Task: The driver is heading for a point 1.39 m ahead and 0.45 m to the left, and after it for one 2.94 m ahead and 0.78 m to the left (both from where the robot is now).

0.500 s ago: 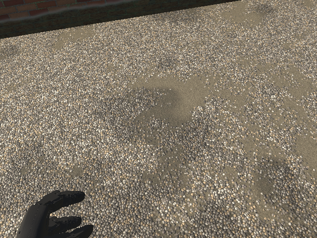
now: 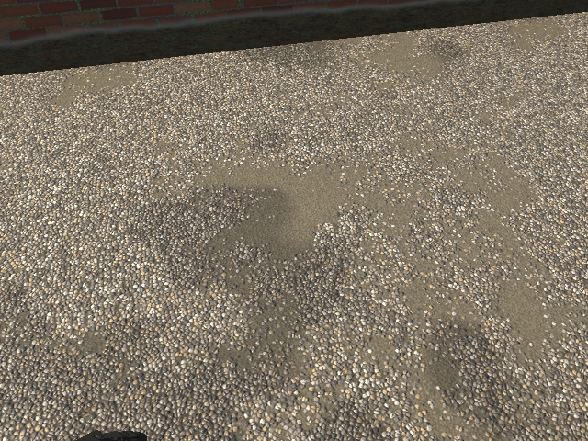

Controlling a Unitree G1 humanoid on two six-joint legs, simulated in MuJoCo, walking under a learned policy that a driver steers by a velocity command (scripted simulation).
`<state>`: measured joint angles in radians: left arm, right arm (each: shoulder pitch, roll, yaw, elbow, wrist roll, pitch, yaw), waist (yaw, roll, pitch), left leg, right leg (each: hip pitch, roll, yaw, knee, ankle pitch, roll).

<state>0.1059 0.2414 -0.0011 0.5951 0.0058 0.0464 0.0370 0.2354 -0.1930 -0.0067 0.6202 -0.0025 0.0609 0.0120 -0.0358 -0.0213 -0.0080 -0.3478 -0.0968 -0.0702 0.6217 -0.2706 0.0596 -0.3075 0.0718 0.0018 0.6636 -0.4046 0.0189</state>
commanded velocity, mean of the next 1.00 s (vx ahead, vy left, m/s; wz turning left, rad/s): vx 0.04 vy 0.00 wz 0.68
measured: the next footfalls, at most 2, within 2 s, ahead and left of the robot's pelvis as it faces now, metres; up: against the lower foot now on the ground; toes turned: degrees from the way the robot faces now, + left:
left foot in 0.58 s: -0.10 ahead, +0.10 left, +0.00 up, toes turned +36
right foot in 0.98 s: +0.02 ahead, -0.10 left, +0.00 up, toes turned +41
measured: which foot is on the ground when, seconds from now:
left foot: down 0.00-0.12, up 0.14-0.56, down 0.58-1.00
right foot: down 0.00-0.60, up 0.62-0.96, down 0.98-1.00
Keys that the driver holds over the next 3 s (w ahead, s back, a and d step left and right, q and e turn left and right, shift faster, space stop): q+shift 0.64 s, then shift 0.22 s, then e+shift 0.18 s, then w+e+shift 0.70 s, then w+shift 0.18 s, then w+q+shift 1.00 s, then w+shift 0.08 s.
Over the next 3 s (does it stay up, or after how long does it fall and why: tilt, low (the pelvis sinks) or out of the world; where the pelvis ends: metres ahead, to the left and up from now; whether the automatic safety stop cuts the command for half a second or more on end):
stays up -0.03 -0.03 -0.03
